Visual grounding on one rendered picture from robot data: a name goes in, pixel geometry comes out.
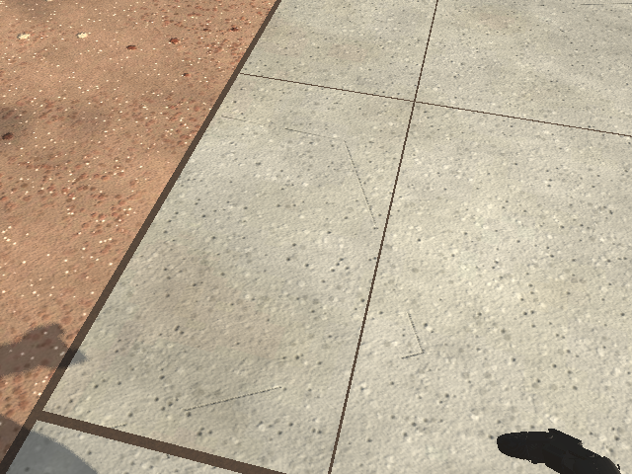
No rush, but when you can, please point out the right robot hand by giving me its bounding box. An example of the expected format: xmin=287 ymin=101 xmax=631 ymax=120
xmin=497 ymin=429 xmax=621 ymax=474

